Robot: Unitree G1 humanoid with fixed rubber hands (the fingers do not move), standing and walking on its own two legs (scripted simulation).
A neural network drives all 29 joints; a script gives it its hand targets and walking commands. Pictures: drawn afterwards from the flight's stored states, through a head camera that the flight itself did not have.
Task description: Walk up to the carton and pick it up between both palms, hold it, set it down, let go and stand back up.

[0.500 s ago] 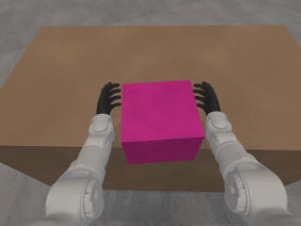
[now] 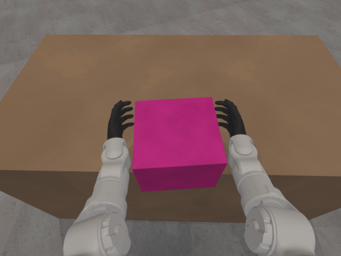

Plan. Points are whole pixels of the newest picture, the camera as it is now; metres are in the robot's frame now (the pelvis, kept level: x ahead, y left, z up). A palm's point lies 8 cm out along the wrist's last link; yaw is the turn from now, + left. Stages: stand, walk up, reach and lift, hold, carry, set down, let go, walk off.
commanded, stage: reach and lift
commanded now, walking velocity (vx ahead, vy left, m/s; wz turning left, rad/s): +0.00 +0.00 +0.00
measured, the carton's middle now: (176, 145) +0.42 +0.04 -0.02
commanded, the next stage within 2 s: none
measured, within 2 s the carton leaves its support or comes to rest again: leaves its support in 0.58 s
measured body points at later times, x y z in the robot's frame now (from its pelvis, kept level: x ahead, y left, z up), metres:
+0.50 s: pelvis +0.02 +0.00 +0.00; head +0.09 +0.00 +0.45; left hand +0.41 +0.19 +0.04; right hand +0.45 -0.10 +0.03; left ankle -0.01 +0.13 -0.74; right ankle -0.01 -0.11 -0.74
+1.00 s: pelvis +0.00 +0.00 +0.01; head +0.01 -0.01 +0.46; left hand +0.40 +0.19 +0.12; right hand +0.43 -0.10 +0.11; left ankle -0.01 +0.13 -0.74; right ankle -0.01 -0.11 -0.74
